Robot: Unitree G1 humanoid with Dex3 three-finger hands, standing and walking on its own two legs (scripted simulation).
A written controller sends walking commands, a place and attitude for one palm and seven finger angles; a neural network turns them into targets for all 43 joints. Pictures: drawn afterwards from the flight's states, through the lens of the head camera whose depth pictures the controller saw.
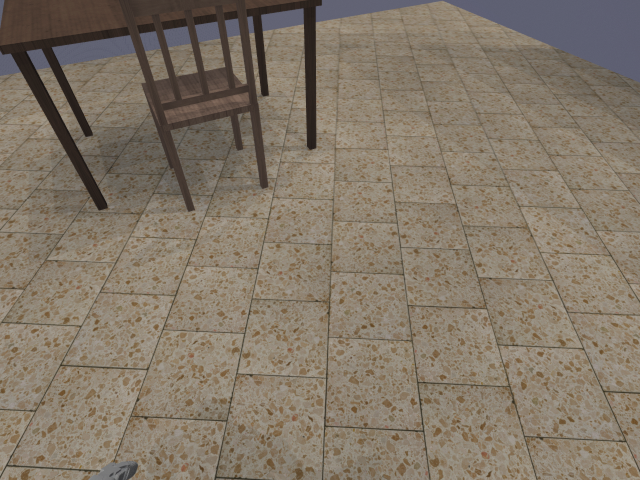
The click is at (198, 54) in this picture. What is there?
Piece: chair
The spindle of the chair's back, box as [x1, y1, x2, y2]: [184, 9, 208, 94]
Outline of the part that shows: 184,10 202,91 204,94 208,93 191,10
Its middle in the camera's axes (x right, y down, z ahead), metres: -0.45 -0.67 +1.40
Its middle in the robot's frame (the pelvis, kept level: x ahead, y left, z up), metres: +1.47 +0.52 -0.08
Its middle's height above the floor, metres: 0.69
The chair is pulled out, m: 0.00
